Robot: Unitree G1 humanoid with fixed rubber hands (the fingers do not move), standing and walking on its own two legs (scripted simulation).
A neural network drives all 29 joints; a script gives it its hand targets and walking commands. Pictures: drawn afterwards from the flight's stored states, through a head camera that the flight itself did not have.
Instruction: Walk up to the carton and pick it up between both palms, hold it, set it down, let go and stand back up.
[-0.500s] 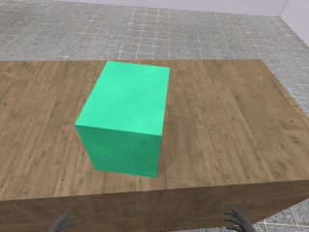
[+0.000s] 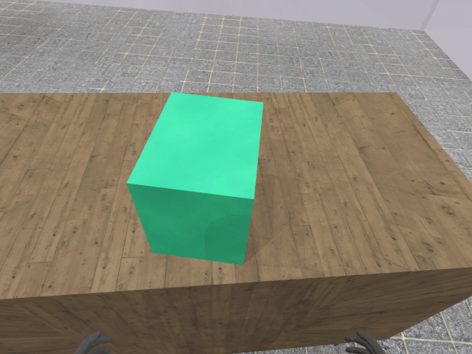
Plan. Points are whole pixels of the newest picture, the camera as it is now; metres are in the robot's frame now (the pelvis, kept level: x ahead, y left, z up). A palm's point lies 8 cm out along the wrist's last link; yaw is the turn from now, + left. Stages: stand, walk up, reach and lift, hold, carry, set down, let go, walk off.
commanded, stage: stand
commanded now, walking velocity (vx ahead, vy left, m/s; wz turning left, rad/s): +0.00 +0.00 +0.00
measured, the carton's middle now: (207, 178) +0.43 +0.06 +0.04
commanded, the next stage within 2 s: none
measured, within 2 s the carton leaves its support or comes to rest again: neither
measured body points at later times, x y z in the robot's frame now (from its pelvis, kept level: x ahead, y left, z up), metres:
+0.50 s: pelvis -0.02 +0.01 +0.00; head -0.01 +0.02 +0.45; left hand +0.06 +0.28 -0.12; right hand +0.06 -0.25 -0.11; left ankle +0.00 +0.12 -0.74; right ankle -0.02 -0.11 -0.74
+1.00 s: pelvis -0.02 +0.02 +0.00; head -0.02 +0.02 +0.45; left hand +0.06 +0.28 -0.12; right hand +0.07 -0.24 -0.12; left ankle +0.00 +0.12 -0.74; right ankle -0.02 -0.11 -0.74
